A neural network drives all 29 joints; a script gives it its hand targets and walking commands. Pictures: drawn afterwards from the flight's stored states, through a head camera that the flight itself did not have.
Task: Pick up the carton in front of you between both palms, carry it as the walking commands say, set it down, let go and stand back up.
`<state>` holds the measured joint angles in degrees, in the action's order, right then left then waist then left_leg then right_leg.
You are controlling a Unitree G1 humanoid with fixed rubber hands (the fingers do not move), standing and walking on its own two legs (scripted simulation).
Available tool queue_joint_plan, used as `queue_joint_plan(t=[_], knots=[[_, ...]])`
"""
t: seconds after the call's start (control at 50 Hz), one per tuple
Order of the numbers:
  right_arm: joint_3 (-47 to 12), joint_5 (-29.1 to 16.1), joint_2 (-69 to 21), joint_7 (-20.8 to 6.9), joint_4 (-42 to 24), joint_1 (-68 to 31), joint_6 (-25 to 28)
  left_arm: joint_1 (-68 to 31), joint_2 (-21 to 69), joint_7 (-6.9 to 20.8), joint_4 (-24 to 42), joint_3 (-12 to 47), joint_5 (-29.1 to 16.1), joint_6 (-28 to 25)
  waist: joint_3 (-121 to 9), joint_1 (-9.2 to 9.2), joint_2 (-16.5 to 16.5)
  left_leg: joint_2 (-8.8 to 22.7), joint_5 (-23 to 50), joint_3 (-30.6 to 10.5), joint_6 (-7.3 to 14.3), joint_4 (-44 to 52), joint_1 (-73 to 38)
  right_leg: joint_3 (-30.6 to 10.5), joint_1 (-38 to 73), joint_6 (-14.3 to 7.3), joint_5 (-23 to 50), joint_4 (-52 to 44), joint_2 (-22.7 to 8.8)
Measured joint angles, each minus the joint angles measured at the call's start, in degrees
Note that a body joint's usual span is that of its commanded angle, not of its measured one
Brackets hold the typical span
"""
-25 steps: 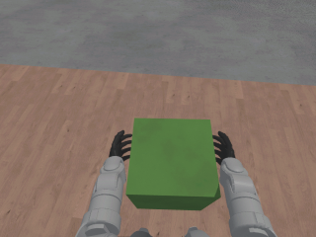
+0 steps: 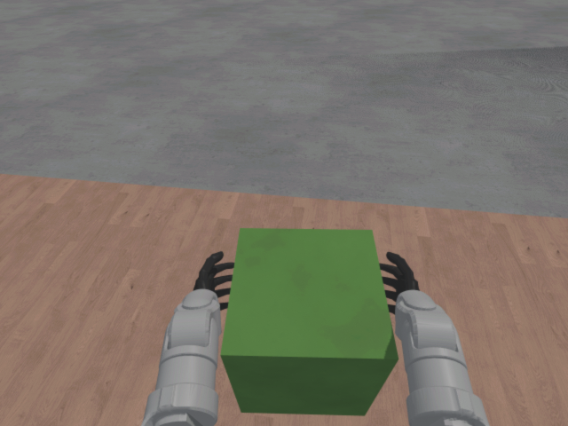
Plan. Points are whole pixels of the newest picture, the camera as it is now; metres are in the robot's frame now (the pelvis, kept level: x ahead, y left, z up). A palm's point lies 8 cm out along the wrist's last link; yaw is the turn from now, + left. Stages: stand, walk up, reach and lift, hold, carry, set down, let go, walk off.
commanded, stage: reach and lift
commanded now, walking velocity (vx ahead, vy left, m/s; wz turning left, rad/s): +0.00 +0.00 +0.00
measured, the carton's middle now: (304, 324) +0.29 +0.00 -0.05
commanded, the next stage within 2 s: hold in 0.78 s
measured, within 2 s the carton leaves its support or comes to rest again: neither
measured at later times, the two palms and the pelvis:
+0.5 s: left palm (206, 290) +0.30 +0.15 +0.03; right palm (407, 291) +0.30 -0.15 +0.03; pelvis +0.01 +0.00 +0.00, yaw +0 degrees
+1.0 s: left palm (201, 285) +0.29 +0.15 +0.06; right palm (410, 286) +0.29 -0.15 +0.06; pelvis +0.01 +0.00 +0.01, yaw +0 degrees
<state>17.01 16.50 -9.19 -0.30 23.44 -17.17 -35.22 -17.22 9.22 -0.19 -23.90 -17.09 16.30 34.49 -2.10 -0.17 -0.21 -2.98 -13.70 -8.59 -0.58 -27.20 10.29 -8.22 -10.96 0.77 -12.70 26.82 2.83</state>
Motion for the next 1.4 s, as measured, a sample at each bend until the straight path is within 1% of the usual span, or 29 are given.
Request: queue_joint_plan(t=[0.18,0.32,0.58,0.8,0.92,1.08,1.4], knots=[[0.7,0.2,-0.1,-0.3,-0.9,-1.8,-0.2,-1.9,0.1,0.4,0.8,-0.7,0.4,0.2,1.9,0.09,0.1,0.1,0.5,0.2,-0.1,0.1,-0.1,0.1,0.0,0.0,0.4,0.1,0.0],[0.3,0.1,-0.3,-0.3,-2.3,-0.9,-0.8,-1.1,0.3,0.6,2.3,-0.4,0.4,0.9,1.9,0.16,0.0,0.3,0.8,0.2,-0.1,1.7,-1.5,0.2,1.4,-0.1,0.8,-1.5,-0.1],[-3.0,-0.9,0.4,0.1,-5.7,1.9,-2.9,1.8,-0.4,0.3,5.7,2.9,-0.4,3.0,1.6,0.12,0.0,0.6,1.2,0.3,0.0,4.5,-4.5,0.3,4.5,-0.2,1.2,-4.5,-0.3],[-4.5,-1.3,0.7,0.2,-7.8,3.2,-4.8,3.1,-0.7,0.1,7.9,4.3,-1.0,4.9,1.5,0.0,0.0,0.6,1.5,0.4,0.2,5.7,-6.1,0.4,6.2,-0.2,1.5,-5.8,-0.5],[-5.8,-2.4,1.0,0.5,-11.5,4.3,-6.9,4.2,-1.0,-0.2,11.6,5.6,-2.2,7.1,1.4,0.05,0.0,0.7,2.0,0.5,0.2,6.9,-7.6,0.4,7.6,-0.2,2.0,-6.9,-0.6],[-4.0,-1.2,0.5,-0.1,-9.6,2.1,-8.6,2.1,-0.5,0.4,9.8,3.9,-0.9,8.8,2.1,0.15,0.1,0.7,2.1,0.6,0.2,6.3,-8.2,0.5,8.2,-0.2,2.1,-6.4,-0.6],[-2.4,-0.4,0.0,-0.4,-8.7,0.2,-8.0,0.2,0.0,0.8,8.8,2.2,-0.2,8.2,2.9,0.16,0.0,0.7,1.9,0.8,0.1,5.0,-7.1,0.7,7.2,-0.2,1.9,-5.1,-0.4]])
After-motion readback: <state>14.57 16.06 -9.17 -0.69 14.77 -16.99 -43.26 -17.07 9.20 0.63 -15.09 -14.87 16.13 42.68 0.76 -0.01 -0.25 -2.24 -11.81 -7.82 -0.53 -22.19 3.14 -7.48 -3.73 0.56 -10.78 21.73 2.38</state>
